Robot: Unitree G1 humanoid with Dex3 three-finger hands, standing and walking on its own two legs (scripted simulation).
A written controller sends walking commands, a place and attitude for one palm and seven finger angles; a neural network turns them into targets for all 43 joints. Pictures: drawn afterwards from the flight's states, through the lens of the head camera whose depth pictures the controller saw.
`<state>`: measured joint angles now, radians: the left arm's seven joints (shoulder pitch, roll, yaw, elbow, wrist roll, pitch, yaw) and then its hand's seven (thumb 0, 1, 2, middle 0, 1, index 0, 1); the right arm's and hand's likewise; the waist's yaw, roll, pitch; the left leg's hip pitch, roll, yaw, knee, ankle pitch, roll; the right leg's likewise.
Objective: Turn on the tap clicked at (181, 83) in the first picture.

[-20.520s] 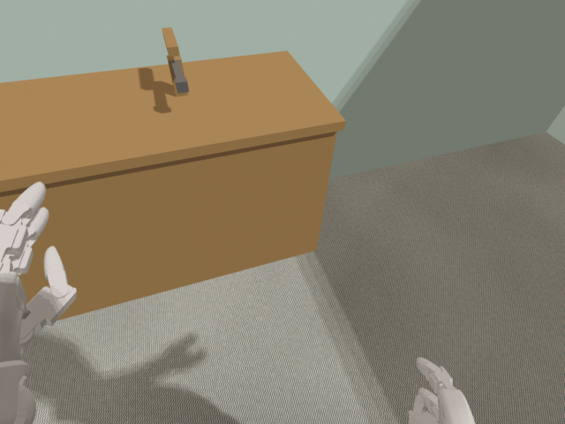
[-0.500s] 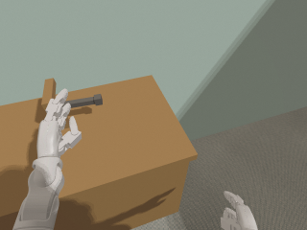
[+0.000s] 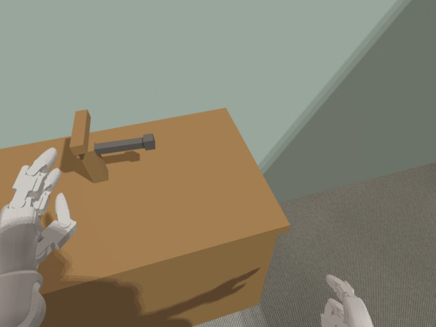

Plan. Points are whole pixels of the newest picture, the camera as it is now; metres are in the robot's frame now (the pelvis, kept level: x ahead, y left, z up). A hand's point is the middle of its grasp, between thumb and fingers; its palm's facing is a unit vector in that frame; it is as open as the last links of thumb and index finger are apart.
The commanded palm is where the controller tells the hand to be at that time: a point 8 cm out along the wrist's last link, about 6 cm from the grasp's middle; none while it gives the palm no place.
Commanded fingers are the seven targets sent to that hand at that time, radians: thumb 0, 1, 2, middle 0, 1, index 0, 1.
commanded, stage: draw the hand back beside the body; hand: left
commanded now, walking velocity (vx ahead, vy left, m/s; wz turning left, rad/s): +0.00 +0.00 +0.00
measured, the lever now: (149, 141) +0.50 +0.24 +0.05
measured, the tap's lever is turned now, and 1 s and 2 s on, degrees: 85 85 85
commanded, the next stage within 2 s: step back with the hand held close in 0.30 s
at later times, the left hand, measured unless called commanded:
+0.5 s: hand (60, 224) +0.20 +0.24 +0.17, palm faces +0.42 -0.83 -0.36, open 7.5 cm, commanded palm +0.16 +0.28 +0.17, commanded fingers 0.00 0.90 0.90 -0.20 -0.30 -0.20 -0.30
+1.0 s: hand (28, 274) +0.13 +0.26 +0.15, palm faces +0.38 -0.81 -0.44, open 7.4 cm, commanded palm +0.09 +0.29 +0.17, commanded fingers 0.00 0.90 0.90 -0.20 -0.30 -0.20 -0.30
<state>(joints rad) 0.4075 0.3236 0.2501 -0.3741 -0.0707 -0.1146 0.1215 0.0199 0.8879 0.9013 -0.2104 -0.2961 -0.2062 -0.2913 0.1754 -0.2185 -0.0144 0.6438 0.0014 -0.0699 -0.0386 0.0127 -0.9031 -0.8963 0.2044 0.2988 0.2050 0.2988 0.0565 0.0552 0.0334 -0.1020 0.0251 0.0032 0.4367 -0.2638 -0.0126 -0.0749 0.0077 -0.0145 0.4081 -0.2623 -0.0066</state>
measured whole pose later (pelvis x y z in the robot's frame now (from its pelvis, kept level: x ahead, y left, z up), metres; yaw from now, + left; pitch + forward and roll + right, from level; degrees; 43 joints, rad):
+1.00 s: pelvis -0.08 +0.02 -0.01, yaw -1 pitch +1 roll -1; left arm 0.51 0.37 0.34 -0.48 -0.05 -0.20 0.14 0.02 0.88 0.90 -0.22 -0.30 -0.21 -0.30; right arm 0.20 -0.23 -0.02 0.57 0.01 -0.05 -0.08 0.01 -0.90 -0.90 0.20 0.30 0.21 0.30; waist 0.03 0.05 0.03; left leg -0.37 0.02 0.02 0.55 -0.20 0.02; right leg -0.34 0.00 0.01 0.50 -0.17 0.02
